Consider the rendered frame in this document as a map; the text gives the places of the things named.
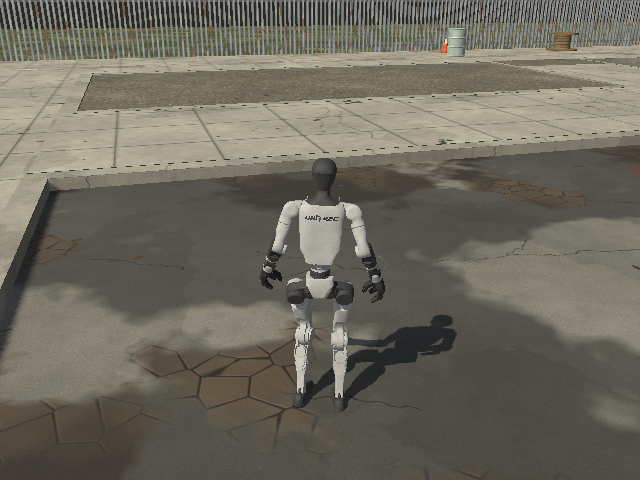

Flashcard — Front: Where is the right robot forearm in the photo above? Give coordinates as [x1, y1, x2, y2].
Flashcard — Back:
[361, 243, 382, 283]

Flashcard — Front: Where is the robot right thigh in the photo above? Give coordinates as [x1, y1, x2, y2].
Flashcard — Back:
[331, 279, 354, 350]

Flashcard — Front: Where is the robot right upper arm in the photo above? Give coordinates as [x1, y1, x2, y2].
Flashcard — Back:
[343, 202, 371, 259]

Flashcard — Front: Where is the robot left upper arm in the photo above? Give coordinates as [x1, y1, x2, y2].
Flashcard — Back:
[271, 200, 302, 254]

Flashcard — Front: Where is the left robot forearm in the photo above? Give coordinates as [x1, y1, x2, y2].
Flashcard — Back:
[263, 238, 282, 273]

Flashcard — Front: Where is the left robot hand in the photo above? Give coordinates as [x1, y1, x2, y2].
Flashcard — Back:
[259, 267, 282, 290]

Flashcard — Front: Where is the robot torso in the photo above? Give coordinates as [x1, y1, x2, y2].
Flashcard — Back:
[299, 196, 346, 300]

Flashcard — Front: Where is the right robot hand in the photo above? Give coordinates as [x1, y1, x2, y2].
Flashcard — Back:
[362, 278, 385, 303]

